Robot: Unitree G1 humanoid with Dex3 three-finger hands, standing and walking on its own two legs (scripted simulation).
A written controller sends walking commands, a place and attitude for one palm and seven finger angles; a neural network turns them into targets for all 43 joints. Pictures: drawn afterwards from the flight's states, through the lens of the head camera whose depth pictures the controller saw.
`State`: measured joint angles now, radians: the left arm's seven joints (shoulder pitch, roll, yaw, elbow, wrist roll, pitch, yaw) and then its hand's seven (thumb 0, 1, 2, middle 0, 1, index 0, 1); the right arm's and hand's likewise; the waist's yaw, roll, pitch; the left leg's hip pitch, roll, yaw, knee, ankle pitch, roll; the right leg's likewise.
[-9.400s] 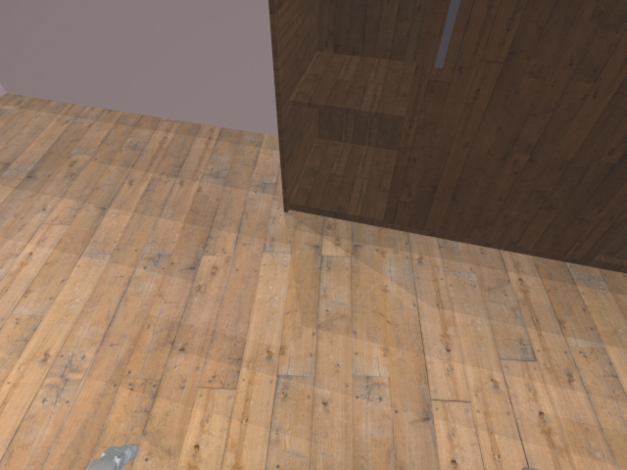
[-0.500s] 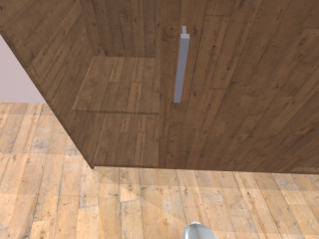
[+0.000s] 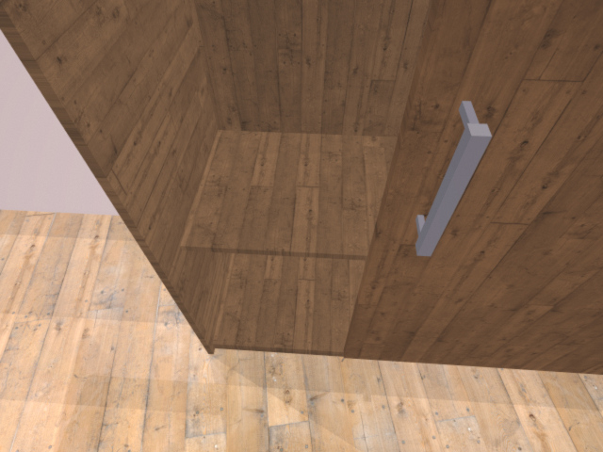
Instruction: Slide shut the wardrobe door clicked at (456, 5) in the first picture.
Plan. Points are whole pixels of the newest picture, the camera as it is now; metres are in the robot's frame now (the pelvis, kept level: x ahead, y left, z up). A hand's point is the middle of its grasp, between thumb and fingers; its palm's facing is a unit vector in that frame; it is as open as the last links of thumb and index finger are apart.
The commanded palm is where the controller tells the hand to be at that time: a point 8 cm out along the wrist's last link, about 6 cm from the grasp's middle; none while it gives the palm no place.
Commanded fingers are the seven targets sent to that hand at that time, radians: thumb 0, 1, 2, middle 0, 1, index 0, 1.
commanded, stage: come to a stop and stand still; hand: right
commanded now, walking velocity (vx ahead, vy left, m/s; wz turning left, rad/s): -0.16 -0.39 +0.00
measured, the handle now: (442, 188) +0.43 -0.15 +0.12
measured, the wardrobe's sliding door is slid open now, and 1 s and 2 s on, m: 0.43 0.43 0.43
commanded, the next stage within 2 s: look again from close up in 1.46 s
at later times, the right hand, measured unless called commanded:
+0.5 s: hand out of the picture +0.00 -0.22 -0.18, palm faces +0.10 +0.97 -0.23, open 7.4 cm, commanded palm none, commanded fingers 0.00 -0.90 -0.90 0.20 0.30 0.20 0.30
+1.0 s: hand out of the picture -0.05 -0.23 -0.16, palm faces +0.01 +0.98 -0.18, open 7.4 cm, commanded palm none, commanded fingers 0.00 -0.90 -0.90 0.20 0.30 0.20 0.30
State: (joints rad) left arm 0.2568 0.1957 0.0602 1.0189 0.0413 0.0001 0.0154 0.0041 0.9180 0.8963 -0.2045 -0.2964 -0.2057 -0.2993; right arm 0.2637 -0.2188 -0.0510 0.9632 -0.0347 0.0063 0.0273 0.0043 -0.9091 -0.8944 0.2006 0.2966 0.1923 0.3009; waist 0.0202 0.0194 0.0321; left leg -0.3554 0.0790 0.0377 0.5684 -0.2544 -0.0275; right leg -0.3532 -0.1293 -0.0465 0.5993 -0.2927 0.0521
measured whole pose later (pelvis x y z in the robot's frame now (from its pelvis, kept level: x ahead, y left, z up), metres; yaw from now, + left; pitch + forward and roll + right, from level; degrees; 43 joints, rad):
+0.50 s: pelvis +0.01 -0.02 +0.00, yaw -2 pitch -1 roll +0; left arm 0.11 0.18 0.04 0.93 0.01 0.02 0.00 0.01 0.91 0.90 -0.20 -0.30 -0.20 -0.30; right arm 0.28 -0.22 -0.05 1.02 -0.03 0.04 -0.04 0.01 -0.90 -0.89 0.21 0.30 0.20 0.30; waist -0.05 0.05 0.08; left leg -0.28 0.12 0.04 0.64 -0.36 -0.06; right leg -0.30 0.00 -0.02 0.58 -0.26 0.00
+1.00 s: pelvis -0.03 -0.06 +0.02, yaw +1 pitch -1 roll -1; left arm 0.28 0.16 0.00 1.13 0.01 0.01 0.02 0.00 0.93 0.90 -0.20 -0.30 -0.20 -0.30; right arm 0.33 -0.14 0.01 1.14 -0.02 0.00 -0.04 0.01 -0.91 -0.89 0.20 0.30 0.19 0.30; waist 0.01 0.01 0.00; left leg -0.07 -0.01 0.02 0.40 -0.30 0.02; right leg -0.23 0.05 -0.09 0.33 -0.09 -0.07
